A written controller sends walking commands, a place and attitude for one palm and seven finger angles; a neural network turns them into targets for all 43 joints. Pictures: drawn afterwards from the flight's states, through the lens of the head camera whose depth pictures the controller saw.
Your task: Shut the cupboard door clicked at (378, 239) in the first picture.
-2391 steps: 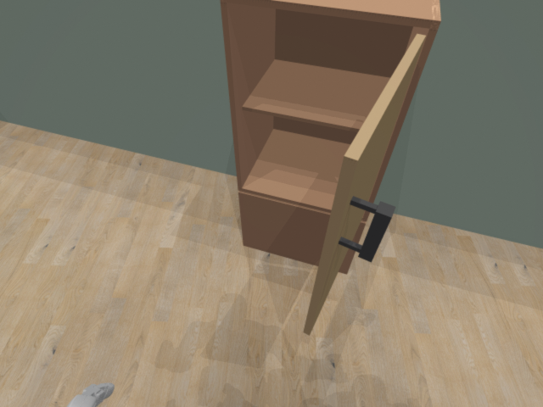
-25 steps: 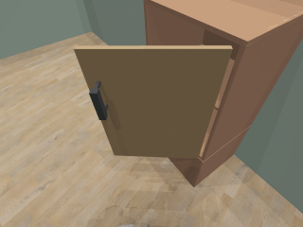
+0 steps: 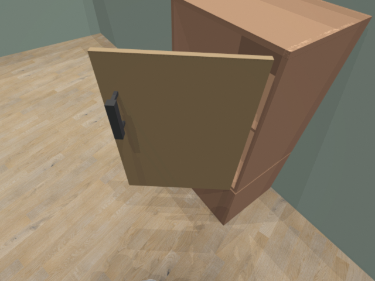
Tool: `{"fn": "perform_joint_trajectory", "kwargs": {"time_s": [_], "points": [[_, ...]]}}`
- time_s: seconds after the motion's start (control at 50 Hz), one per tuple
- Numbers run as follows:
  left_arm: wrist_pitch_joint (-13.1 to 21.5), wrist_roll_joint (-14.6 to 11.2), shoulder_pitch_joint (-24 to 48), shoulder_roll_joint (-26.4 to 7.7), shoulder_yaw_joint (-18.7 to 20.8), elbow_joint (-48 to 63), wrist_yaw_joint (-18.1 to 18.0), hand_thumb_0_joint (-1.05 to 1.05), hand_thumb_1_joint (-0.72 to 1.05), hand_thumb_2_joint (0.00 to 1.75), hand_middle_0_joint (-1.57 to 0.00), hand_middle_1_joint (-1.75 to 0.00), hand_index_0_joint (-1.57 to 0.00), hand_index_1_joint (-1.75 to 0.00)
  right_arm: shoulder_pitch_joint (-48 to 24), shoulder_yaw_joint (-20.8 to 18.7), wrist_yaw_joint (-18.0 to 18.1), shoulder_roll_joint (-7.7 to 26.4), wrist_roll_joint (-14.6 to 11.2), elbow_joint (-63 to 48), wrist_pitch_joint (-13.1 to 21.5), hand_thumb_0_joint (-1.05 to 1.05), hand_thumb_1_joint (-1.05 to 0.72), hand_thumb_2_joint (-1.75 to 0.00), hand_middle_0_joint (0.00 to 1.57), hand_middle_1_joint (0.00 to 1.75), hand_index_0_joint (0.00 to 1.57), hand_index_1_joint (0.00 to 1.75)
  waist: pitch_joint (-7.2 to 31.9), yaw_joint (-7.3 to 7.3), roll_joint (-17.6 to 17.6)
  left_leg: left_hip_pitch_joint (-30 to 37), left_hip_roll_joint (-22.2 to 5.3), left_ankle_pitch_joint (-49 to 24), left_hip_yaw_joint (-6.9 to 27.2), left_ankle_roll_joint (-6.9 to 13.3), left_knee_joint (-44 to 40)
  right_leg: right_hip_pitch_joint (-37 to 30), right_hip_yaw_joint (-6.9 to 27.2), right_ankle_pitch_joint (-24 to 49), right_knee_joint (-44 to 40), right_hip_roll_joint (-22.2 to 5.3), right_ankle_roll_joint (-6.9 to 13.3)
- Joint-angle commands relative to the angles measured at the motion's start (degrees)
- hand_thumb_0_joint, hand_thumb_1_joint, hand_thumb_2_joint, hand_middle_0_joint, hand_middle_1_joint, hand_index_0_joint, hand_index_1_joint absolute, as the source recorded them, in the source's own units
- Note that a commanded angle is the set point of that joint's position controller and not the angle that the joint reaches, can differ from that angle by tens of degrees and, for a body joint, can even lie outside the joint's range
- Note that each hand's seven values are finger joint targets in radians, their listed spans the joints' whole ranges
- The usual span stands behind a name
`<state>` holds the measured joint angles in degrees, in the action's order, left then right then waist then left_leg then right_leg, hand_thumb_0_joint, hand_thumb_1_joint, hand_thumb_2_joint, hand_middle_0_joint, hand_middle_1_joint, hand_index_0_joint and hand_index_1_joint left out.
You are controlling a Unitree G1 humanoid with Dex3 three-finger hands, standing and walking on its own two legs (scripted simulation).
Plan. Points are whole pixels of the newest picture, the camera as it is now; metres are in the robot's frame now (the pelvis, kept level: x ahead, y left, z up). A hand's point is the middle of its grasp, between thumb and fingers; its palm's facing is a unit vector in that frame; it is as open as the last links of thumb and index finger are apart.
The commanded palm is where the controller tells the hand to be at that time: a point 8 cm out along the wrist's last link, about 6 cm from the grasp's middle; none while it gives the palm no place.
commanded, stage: come to a stop and stand still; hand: left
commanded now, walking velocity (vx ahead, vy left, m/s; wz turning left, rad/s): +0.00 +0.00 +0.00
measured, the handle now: (117, 115) +0.51 +0.21 +0.05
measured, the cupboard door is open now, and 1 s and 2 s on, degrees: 51 51 51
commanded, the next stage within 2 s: look again from close up in 0.02 s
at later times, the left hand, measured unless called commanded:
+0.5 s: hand out of the picture +0.01 +0.19 -0.17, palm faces +0.03 -0.99 -0.16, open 7.4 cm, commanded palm none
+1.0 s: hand (111, 203) +0.28 +0.18 +0.01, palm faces +0.06 -1.00 +0.00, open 6.8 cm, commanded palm +0.16 +0.25 -0.04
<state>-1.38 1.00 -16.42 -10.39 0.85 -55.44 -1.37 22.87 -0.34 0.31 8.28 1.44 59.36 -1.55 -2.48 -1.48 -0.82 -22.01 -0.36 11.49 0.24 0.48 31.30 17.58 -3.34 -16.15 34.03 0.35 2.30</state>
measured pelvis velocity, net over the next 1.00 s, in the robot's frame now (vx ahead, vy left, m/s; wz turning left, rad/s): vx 0.06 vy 0.01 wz -0.01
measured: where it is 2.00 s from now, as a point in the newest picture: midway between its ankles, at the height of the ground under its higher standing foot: outside the picture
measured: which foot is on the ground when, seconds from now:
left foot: down 0.00-1.00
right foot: down 0.00-1.00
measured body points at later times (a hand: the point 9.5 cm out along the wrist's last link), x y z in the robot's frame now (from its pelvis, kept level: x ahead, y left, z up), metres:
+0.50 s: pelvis +0.02 +0.02 +0.01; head +0.02 +0.04 +0.46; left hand +0.01 +0.24 -0.16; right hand +0.04 -0.21 -0.14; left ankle +0.11 +0.12 -0.73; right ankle +0.04 -0.10 -0.73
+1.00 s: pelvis +0.06 +0.01 -0.03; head +0.07 +0.02 +0.42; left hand +0.27 +0.23 +0.01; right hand +0.23 -0.24 -0.10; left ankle +0.11 +0.12 -0.73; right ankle +0.05 -0.10 -0.73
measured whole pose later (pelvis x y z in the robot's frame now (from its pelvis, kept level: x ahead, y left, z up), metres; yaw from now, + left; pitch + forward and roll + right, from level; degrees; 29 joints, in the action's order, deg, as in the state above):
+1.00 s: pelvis +0.06 +0.01 -0.03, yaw -1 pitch +7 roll +1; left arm 23.7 -12.5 -24.7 -9.2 5.9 -5.1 7.4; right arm 10.9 -2.0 0.3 12.4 -1.0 39.4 16.0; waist 7.2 -2.6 -0.7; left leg -34.7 0.8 19.4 -1.6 0.9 46.8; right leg 29.8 -1.2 -26.4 49.1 -1.1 0.4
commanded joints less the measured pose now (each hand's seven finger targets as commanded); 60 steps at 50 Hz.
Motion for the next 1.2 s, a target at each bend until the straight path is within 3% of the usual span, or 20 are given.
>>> {"fn": "perform_joint_trajectory", "kwargs": {"time_s": [0.0, 0.62, 0.68, 0.7, 0.72, 0.74, 0.76, 0.78, 0.8, 0.84, 0.86, 0.88, 0.92, 0.94, 0.98, 1.0, 1.04, 1.1, 1.16, 1.18], "points": [[1.7, -0.3, -2.4, -5.9, 1.3, 1.8, -0.2, 0.00, 0.90, 0.90, -0.20, -0.30, -0.20, -0.30, -0.4, -1.4, 0.7, 5.8, 0.0, -3.5, 2.0, 0.00, -0.90, -0.90, 0.20, 0.30, 0.20, 0.30, -1.1, 1.33, 0.5, -0.1, -2.7, 14.7, 5.0, 1.3, -7.3, 3.0, 9.8, -18.8, -13.2, -5.9, 1.5], [2.4, 0.2, -6.1, -4.1, 0.1, -4.0, -0.2, 0.00, 0.90, 0.90, -0.20, -0.30, -0.20, -0.30, -5.5, -1.4, 0.8, 7.2, -0.5, -0.5, 2.8, 0.00, -0.90, -0.90, 0.20, 0.30, 0.20, 0.30, -1.7, 1.84, 2.4, 3.7, -4.8, 13.8, 8.8, 1.6, -16.1, -0.8, 7.1, -8.0, -14.1, -5.1, -0.3], [2.6, 0.1, -6.2, -4.0, -0.1, -4.4, -0.3, 0.00, 0.90, 0.90, -0.20, -0.30, -0.20, -0.30, -5.4, -1.1, 0.8, 6.6, -0.6, 0.0, 3.0, 0.00, -0.90, -0.90, 0.20, 0.30, 0.20, 0.30, -1.5, 1.92, 1.5, 4.8, -4.7, 10.1, 7.8, 1.6, -15.3, -1.8, 7.0, -4.8, -14.4, -5.5, -0.2], [3.3, 1.1, -11.5, -4.7, -0.3, -6.3, -2.3, 0.00, 0.90, 0.90, -0.20, -0.30, -0.20, -0.30, -11.2, -1.4, 0.4, 8.6, -0.9, -3.4, 2.5, 0.00, -0.90, -0.90, 0.20, 0.30, 0.20, 0.30, -1.0, 4.40, -0.1, 4.6, -2.4, 6.2, 0.4, -1.2, -3.0, -2.6, 7.6, -1.6, -15.9, -6.6, -0.2], [17.6, -9.5, 40.1, -35.2, 18.1, 91.6, -1.2, 0.00, 0.90, 0.90, -0.20, -0.30, -0.20, -0.30, -7.2, -2.7, 6.4, 19.8, -2.0, -22.1, 12.0, 0.00, -0.90, -0.90, 0.20, 0.30, 0.20, 0.30, 18.9, -8.41, 3.4, 24.0, -1.5, -5.4, 1.0, 3.2, -6.4, -2.0, 2.7, 6.4, -8.3, -2.4, -1.5], [14.2, -9.2, 5.2, -11.0, 0.3, 77.4, -1.9, 0.00, 0.90, 0.90, -0.22, -0.32, -0.22, -0.32, -10.6, 1.4, 6.7, 11.1, -4.1, -21.4, 17.8, 0.00, -0.90, -0.90, 0.20, 0.30, 0.20, 0.30, 29.3, -0.09, 18.5, 28.0, -0.6, -1.4, -1.6, 2.4, -7.6, -1.7, -1.5, 1.0, -5.1, 1.7, -0.1], [11.0, -10.8, 3.6, -11.5, 3.7, 73.1, -5.3, 0.00, 0.90, 0.90, -0.24, -0.34, -0.24, -0.34, -12.1, 0.9, 7.2, 13.5, -4.3, -18.4, 20.3, 0.00, -0.90, -0.90, 0.20, 0.30, 0.20, 0.30, 24.7, 1.25, 14.5, 20.6, -1.4, 5.2, 0.7, -0.2, -7.7, -3.6, -2.4, -1.4, -3.4, 2.0, 0.2], [3.7, -9.3, -14.4, 5.7, -5.4, 48.8, -4.9, 0.00, 0.90, 0.90, -0.25, -0.36, -0.25, -0.36, -13.9, 1.2, 5.8, 9.7, -5.1, -14.5, 20.9, 0.00, -0.90, -0.90, 0.20, 0.30, 0.20, 0.30, 10.4, 0.44, 7.1, 10.2, -1.9, 12.9, 2.4, 0.0, -10.3, 3.1, -3.8, -4.0, -3.2, 1.1, -0.4], [5.6, -11.6, -4.7, 1.4, -4.3, 62.5, -5.1, 0.00, 0.90, 0.90, -0.27, -0.38, -0.27, -0.38, -11.7, 0.0, 5.0, 12.6, -5.6, -19.7, 21.3, 0.00, -0.90, -0.90, 0.20, 0.30, 0.20, 0.30, 3.0, -1.53, 5.5, 5.6, -0.6, 15.8, 4.8, 0.2, -8.7, 4.7, -2.9, -6.5, -4.2, 0.3, -1.0], [11.1, -10.2, -8.2, 0.5, -1.0, 55.0, -3.2, 0.00, 0.90, 0.90, -0.31, -0.42, -0.31, -0.42, -14.2, -1.6, 4.0, 12.8, -3.7, -22.3, 22.8, 0.00, -0.90, -0.90, 0.20, 0.30, 0.20, 0.30, -2.7, -2.07, -4.2, -2.0, 0.9, 16.4, 5.0, -0.1, -2.1, 13.7, -2.7, -12.0, -3.1, -0.1, -1.6], [13.7, -10.6, -19.3, -1.4, 4.2, 48.2, -1.5, 0.00, 0.90, 0.90, -0.33, -0.44, -0.33, -0.44, -14.4, -3.1, 3.1, 12.4, -3.6, -23.5, 22.7, 0.00, -0.90, -0.90, 0.20, 0.30, 0.20, 0.30, -1.4, 1.33, -7.1, -4.9, 1.5, 13.6, 3.7, -0.5, 1.3, 14.8, -2.6, -13.8, -1.6, 0.1, -1.2], [17.5, -11.6, -25.6, 2.1, 2.7, 45.6, 1.6, 0.00, 0.90, 0.90, -0.35, -0.46, -0.35, -0.46, -15.0, -3.1, 1.8, 11.5, -3.0, -25.2, 22.5, 0.00, -0.90, -0.90, 0.20, 0.30, 0.20, 0.30, -0.6, 2.99, -10.7, -8.5, 1.5, 11.3, 3.1, -1.0, 4.6, 16.9, -3.7, -13.4, 2.0, 0.4, -1.1], [26.2, -14.8, -34.7, 1.0, 6.7, 45.7, 9.4, 0.00, 0.90, 0.90, -0.38, -0.50, -0.38, -0.50, -16.9, -4.7, 0.1, 11.2, -2.0, -27.9, 20.9, 0.00, -0.90, -0.90, 0.20, 0.30, 0.20, 0.30, 5.4, 6.29, -14.4, -12.7, 1.8, 5.0, 1.2, -1.7, 11.4, 16.7, -2.7, -7.6, 7.8, 0.4, -0.6], [30.2, -15.8, -35.9, -1.1, 9.3, 46.7, 13.3, 0.00, 0.90, 0.90, -0.40, -0.52, -0.40, -0.52, -17.9, -5.5, -0.5, 11.5, -1.8, -29.4, 20.0, 0.00, -0.90, -0.90, 0.20, 0.30, 0.20, 0.30, 7.3, 6.84, -14.1, -14.5, 2.1, 2.5, 0.6, -2.0, 14.5, 16.5, -1.7, -2.1, 11.2, 0.0, -0.7], [37.1, -16.5, -34.9, -5.0, 12.1, 50.7, 20.5, 0.00, 0.90, 0.90, -0.44, -0.56, -0.44, -0.56, -19.1, -6.1, -1.7, 11.6, -1.8, -32.3, 18.9, 0.00, -0.90, -0.90, 0.20, 0.30, 0.20, 0.30, 12.2, 7.13, -6.4, -16.6, 2.5, -2.6, 0.2, -2.2, 20.1, 15.4, 1.0, 11.6, 18.2, -1.4, -0.9], [38.2, -16.7, -36.1, -7.9, 15.7, 53.3, 21.8, 0.00, 0.90, 0.90, -0.46, -0.58, -0.46, -0.58, -19.5, -6.5, -1.8, 11.1, -1.9, -33.8, 18.6, 0.00, -0.90, -0.90, 0.20, 0.30, 0.20, 0.30, 15.5, 8.09, -2.9, -16.4, 2.5, -5.3, -0.2, -1.6, 21.9, 15.4, 1.4, 14.9, 20.8, -1.3, -0.9], [37.8, -18.4, -33.9, -8.1, 16.2, 62.1, 22.8, 0.00, 0.90, 0.90, -0.49, -0.62, -0.49, -0.62, -20.6, -6.2, -1.5, 10.6, -2.1, -36.7, 18.0, 0.00, -0.90, -0.90, 0.20, 0.30, 0.20, 0.30, 19.2, 8.43, 6.0, -14.9, 2.5, -7.4, -1.0, -0.6, 23.9, 17.4, 2.1, 14.5, 23.1, -0.9, -0.6], [37.8, -20.7, -25.5, -7.2, 15.3, 73.3, 21.1, 0.00, 0.90, 0.90, -0.55, -0.68, -0.55, -0.68, -17.7, -6.0, -0.5, 10.0, -2.0, -37.6, 17.5, 0.00, -0.90, -0.90, 0.20, 0.30, 0.20, 0.30, 22.2, 4.60, 10.2, -14.7, 2.1, -4.6, 0.0, 0.2, 28.2, 22.6, 4.5, 10.5, 23.0, -0.3, -1.5], [41.4, -21.3, -10.9, -7.6, 10.4, 85.3, 20.6, 0.00, 0.90, 0.90, -0.60, -0.74, -0.60, -0.74, -14.4, -5.1, 1.4, 11.3, -1.7, -36.8, 18.2, 0.00, -0.90, -0.90, 0.20, 0.30, 0.20, 0.30, 22.7, -0.87, 8.1, -15.6, 1.0, -3.1, 2.4, 1.4, 33.2, 28.7, 5.6, 9.4, 24.2, 0.6, -2.0], [42.1, -20.9, -10.2, -8.2, 10.5, 84.8, 21.2, 0.00, 0.90, 0.90, -0.62, -0.76, -0.62, -0.76, -13.6, -5.3, 2.1, 11.5, -1.8, -35.5, 18.5, 0.00, -0.90, -0.90, 0.20, 0.30, 0.20, 0.30, 23.3, -1.34, 7.3, -16.4, 0.5, -2.5, 2.6, 1.6, 34.7, 30.0, 6.1, 8.6, 24.1, 0.6, -1.9]]}}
